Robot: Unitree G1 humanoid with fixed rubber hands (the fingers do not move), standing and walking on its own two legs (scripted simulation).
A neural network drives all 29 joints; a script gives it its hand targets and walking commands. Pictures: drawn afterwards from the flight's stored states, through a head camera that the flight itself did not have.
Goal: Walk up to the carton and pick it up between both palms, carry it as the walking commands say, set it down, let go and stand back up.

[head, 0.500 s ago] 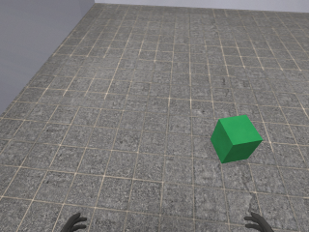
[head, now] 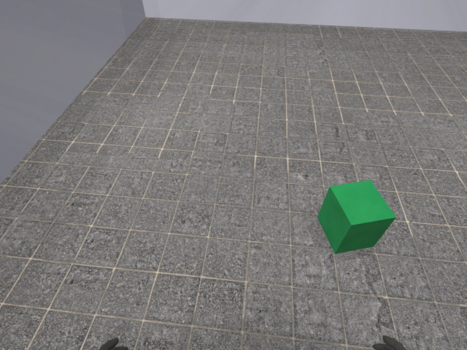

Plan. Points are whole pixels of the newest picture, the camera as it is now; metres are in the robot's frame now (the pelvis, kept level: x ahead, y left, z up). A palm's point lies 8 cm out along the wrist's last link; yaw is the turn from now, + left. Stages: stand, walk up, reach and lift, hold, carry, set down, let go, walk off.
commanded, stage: stand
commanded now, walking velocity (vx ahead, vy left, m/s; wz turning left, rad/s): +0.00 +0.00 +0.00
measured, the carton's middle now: (352, 217) +0.79 -0.54 -0.63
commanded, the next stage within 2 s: walk up in 0.60 s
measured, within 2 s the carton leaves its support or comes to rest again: neither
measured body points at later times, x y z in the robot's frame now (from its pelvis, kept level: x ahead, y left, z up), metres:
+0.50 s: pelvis -0.01 +0.00 +0.01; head -0.02 +0.00 +0.46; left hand +0.07 +0.26 -0.12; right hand +0.08 -0.29 -0.11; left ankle +0.00 +0.12 -0.72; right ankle +0.00 -0.12 -0.72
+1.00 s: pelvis -0.02 -0.02 +0.01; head -0.01 -0.04 +0.46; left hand +0.08 +0.24 -0.12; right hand +0.03 -0.30 -0.13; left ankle +0.00 +0.12 -0.72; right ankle -0.01 -0.12 -0.69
